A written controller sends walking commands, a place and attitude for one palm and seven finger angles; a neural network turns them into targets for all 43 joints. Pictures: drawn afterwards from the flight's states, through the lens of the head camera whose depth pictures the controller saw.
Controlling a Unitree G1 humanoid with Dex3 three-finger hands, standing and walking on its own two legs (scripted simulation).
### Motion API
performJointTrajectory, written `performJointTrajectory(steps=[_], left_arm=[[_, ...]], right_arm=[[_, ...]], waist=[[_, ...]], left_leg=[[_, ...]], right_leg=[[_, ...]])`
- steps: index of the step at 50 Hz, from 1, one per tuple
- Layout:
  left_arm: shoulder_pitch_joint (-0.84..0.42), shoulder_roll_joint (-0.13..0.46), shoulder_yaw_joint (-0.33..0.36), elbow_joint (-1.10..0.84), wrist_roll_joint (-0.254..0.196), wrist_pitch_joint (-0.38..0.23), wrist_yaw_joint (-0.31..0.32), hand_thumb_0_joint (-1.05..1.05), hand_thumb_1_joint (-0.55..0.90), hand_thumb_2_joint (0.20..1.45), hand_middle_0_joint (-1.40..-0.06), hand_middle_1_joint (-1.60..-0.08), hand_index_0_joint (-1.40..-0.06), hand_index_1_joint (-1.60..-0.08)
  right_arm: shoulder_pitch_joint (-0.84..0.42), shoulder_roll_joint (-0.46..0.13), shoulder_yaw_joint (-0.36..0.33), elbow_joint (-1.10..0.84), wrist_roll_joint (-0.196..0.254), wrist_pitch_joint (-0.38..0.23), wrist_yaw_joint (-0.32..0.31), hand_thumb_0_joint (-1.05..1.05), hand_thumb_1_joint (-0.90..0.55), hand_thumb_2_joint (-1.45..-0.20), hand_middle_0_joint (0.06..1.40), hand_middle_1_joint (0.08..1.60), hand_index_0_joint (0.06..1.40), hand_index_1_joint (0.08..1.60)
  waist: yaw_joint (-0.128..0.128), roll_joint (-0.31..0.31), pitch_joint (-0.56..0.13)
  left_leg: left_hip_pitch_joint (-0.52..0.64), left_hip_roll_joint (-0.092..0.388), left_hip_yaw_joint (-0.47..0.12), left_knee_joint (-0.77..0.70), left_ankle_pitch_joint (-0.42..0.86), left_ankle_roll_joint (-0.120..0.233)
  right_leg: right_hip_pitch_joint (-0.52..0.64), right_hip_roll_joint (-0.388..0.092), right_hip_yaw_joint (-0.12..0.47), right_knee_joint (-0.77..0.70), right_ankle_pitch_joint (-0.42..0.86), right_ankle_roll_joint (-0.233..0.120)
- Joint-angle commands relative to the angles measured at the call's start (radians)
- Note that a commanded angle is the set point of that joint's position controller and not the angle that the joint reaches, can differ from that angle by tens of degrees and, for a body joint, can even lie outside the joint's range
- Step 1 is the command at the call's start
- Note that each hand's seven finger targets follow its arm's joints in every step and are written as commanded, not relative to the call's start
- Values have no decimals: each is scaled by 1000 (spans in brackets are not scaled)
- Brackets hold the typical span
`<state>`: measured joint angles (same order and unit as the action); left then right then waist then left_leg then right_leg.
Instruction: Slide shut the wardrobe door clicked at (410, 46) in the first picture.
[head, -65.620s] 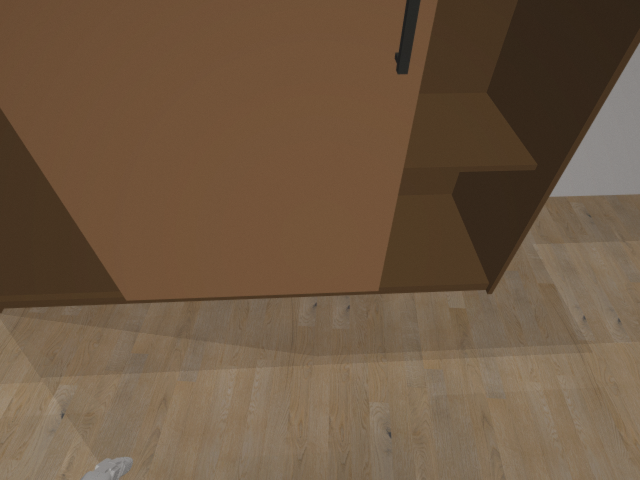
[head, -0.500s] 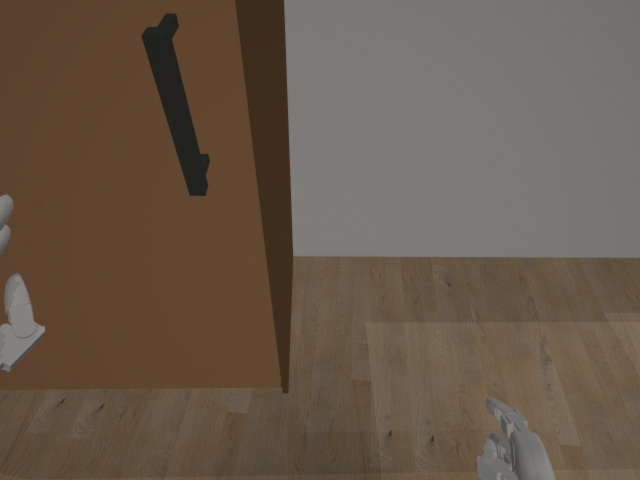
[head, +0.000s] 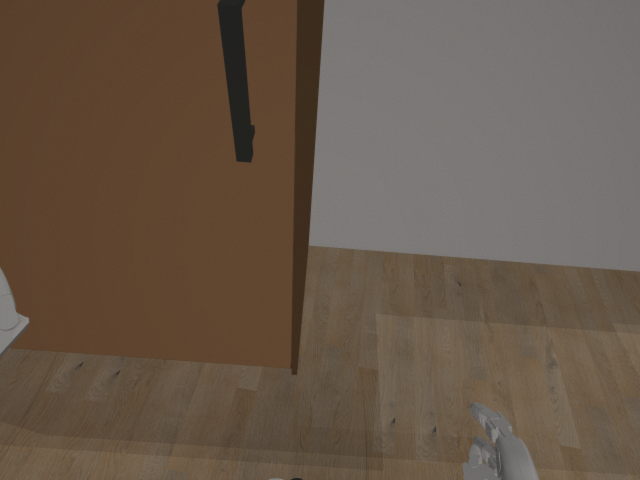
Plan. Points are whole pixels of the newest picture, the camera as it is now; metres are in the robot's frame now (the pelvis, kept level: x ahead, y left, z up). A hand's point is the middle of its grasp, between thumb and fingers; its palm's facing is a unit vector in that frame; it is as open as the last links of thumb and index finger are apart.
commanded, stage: step back with the hand held close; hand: left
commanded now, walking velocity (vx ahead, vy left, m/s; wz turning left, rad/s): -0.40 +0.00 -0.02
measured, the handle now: (241, 83) +0.51 +0.17 +0.24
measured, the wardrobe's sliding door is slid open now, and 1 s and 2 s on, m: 0.00 0.00 0.00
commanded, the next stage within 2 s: stop stepping back and stand still in 0.22 s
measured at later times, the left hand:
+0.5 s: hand out of the picture +0.08 +0.29 +0.16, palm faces +0.50 -0.80 -0.32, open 7.4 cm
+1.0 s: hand out of the picture +0.05 +0.33 +0.16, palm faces +0.50 -0.80 -0.33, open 7.4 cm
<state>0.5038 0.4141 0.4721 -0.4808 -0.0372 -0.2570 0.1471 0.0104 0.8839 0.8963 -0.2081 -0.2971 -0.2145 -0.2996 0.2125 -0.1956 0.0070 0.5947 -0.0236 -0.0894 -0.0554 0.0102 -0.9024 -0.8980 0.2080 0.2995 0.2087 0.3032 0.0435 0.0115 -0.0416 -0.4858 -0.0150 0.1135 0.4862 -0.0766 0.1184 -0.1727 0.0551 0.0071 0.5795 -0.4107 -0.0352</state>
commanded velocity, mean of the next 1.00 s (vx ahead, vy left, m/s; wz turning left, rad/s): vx -0.01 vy -0.02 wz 0.02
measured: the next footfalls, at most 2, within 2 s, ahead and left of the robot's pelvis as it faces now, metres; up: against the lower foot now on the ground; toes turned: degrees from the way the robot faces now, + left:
right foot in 0.04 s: -0.09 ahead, -0.06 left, +0.00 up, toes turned -2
left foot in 0.52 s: -0.09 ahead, +0.16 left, +0.00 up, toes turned +2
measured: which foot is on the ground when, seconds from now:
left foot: down 0.00-0.30, up 0.32-0.50, down 0.52-1.00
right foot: up 0.00-0.02, down 0.04-1.00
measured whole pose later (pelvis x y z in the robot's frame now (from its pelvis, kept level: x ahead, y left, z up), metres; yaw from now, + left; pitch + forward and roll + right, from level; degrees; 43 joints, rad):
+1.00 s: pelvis -0.16 +0.06 +0.00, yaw -1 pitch -3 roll -1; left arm 0.44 0.36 0.41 -0.40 -0.02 -0.17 0.17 0.01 0.88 0.90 -0.21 -0.30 -0.21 -0.30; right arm 0.27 -0.19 0.00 0.68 -0.01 -0.11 -0.07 0.01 -0.90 -0.90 0.21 0.30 0.21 0.30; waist 0.01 -0.06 0.00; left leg -0.29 0.01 0.05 0.63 -0.29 0.04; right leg -0.36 0.00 0.00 0.80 -0.41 -0.01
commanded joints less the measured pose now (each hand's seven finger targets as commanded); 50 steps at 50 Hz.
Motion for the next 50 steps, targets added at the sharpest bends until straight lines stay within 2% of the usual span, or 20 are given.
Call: performJointTrajectory(steps=[1, 3, 6, 8, 10, 12, 14, 15, 16, 19, 24, 26, 33, 34, 36, 38, 44, 46, 47, 50], left_arm=[[-122, 153, 5, -241, -24, -79, -4, 0, 900, 900, -200, -300, -200, -300], [-188, 208, 29, -276, -23, -97, 5, 0, 900, 900, -200, -300, -200, -300], [-176, 237, 64, -343, -14, -76, 4, 0, 900, 900, -200, -300, -200, -300], [-39, 244, 107, -311, -41, -59, -5, 0, 900, 900, -200, -300, -200, -300], [68, 253, 157, -304, -61, -34, -8, 0, 900, 900, -200, -300, -200, -300], [127, 244, 178, -265, -82, -20, -5, 0, 900, 900, -200, -300, -200, -300], [177, 233, 163, -246, -79, -18, 2, 0, 900, 900, -200, -300, -200, -300], [147, 227, 125, -273, -67, -20, 0, 0, 900, 900, -200, -300, -200, -300], [97, 238, 137, -265, -48, -12, 12, 0, 900, 900, -200, -300, -200, -300], [-86, 170, 41, -261, -32, 24, -14, 0, 900, 900, -200, -300, -200, -300], [-261, 133, -40, -180, 25, 12, 48, 0, 900, 900, -200, -300, -200, -300], [-310, 148, -46, -304, 30, -11, 53, 0, 900, 900, -200, -300, -200, -300], [15, 191, 86, -272, 17, -16, 29, 0, 900, 900, -200, -300, -200, -300], [59, 187, 95, -216, 14, -9, 27, 0, 900, 900, -200, -300, -200, -300], [60, 188, 108, -130, 6, 15, 21, 0, 900, 900, -200, -300, -200, -300], [-19, 171, 88, -105, -3, 7, 13, 0, 900, 900, -200, -300, -200, -300], [-164, 133, 0, -148, -1, 5, 22, 0, 900, 900, -200, -300, -200, -300], [-246, 135, -13, -257, 14, -19, 30, 0, 900, 900, -200, -300, -200, -300], [-287, 170, 8, -285, 30, -28, 33, 0, 900, 900, -200, -300, -200, -300], [-191, 184, 39, -316, 37, -22, 26, 0, 900, 900, -200, -300, -200, -300]], right_arm=[[-67, -138, -61, -106, 7, -51, -5, 0, -900, -900, 200, 300, 200, 300], [-91, -130, -52, -94, 5, -54, -16, 0, -900, -900, 200, 300, 200, 300], [-108, -155, -78, -135, 24, -65, -25, 0, -900, -900, 200, 300, 200, 300], [-123, -152, -80, -158, 3, -59, -6, 0, -900, -900, 200, 300, 200, 300], [-154, -148, -74, -180, -12, -40, 0, 0, -900, -900, 200, 300, 200, 300], [-159, -133, -71, -188, -16, -8, 0, 0, -900, -900, 200, 300, 200, 300], [-113, -115, -75, -170, 20, 10, 1, 0, -900, -900, 200, 300, 200, 300], [-122, -118, -77, -172, 29, 7, 3, 0, -900, -900, 200, 300, 200, 300], [-121, -124, -80, -143, 16, 6, 10, 0, -900, -900, 200, 300, 200, 300], [-109, -98, -33, -160, 20, -5, -2, 0, -900, -900, 200, 300, 200, 300], [-48, -146, -51, -78, 11, -91, -64, 0, -900, -900, 200, 300, 200, 300], [-48, -178, -59, -121, 20, -112, -61, 0, -900, -900, 200, 300, 200, 300], [-75, -133, -50, -109, 15, -107, 3, 0, -900, -900, 200, 300, 200, 300], [-71, -135, -58, -114, 13, -94, 5, 0, -900, -900, 200, 300, 200, 300], [-60, -132, -79, -115, 21, -58, 5, 0, -900, -900, 200, 300, 200, 300], [-50, -141, -77, -96, 26, -48, -2, 0, -900, -900, 200, 300, 200, 300], [-59, -123, -40, -84, 15, -66, -38, 0, -900, -900, 200, 300, 200, 300], [-56, -162, -46, -104, 12, -80, -34, 0, -900, -900, 200, 300, 200, 300], [-63, -136, -46, -110, 9, -90, -28, 0, -900, -900, 200, 300, 200, 300], [-64, -118, -49, -92, 9, -116, -7, 0, -900, -900, 200, 300, 200, 300]], waist=[[-29, 28, -160], [-38, -31, -214], [-32, 91, -331], [-12, 218, -321], [10, 274, -236], [4, 285, -169], [-16, -58, -148], [-11, -255, -47], [-13, -260, 37], [-74, -189, 60], [-54, 54, -8], [-41, 302, -41], [-32, 154, -26], [-28, 60, -12], [-24, -295, 22], [-54, -200, 54], [-75, -4, 11], [-65, 326, 44], [-62, 246, 76], [-37, 223, 29]], left_leg=[[367, 189, -225, -82, -29, -175], [542, 142, -141, 53, 119, -145], [692, 190, -167, -41, 514, -64], [528, 287, -296, -255, 186, -65], [191, 308, -317, -437, -338, -137], [17, 248, -197, -364, -419, -179], [189, 54, -12, 193, -347, -198], [190, -47, -98, 583, -378, -200], [32, -46, -175, 832, -414, -184], [86, 82, -177, 685, -313, -151], [296, 39, -71, -71, -266, -94], [343, 238, -360, -160, -168, -18], [15, 191, -238, -105, -371, -36], [-52, 143, -192, -20, -474, -56], [-149, 0, -70, 465, -478, -110], [-127, 50, -136, 666, -397, -108], [360, 45, -54, -8, -270, -93], [316, 335, -565, -286, -500, 34], [223, 369, -600, -332, -468, 86], [165, 269, -388, -241, -309, 27]], right_leg=[[-138, -134, 151, -285, 123, -69], [-268, -212, 189, -269, 333, -57], [-221, -20, 9, -48, 328, 69], [-151, 29, 1, 117, -135, 33], [29, 41, -35, 159, -167, -17], [118, 22, -76, 2, -66, -37], [-206, -215, 115, -343, -36, -64], [-490, -460, 445, -546, -186, -149], [-539, -513, 447, -549, -160, -208], [-483, -318, 90, -386, -101, -95], [-180, -227, 96, -183, 69, -39], [-227, -89, -5, 56, 66, 26], [111, -53, -39, -85, 86, 29], [135, -85, 22, -140, 5, -1], [-9, -339, 517, -425, -461, -157], [-138, -375, 476, -432, -359, -184], [-304, -180, 57, -156, -207, -62], [-374, -30, -40, 213, -101, 29], [-337, -30, 14, 336, -65, 31], [-175, -74, 5, 225, 26, 40]])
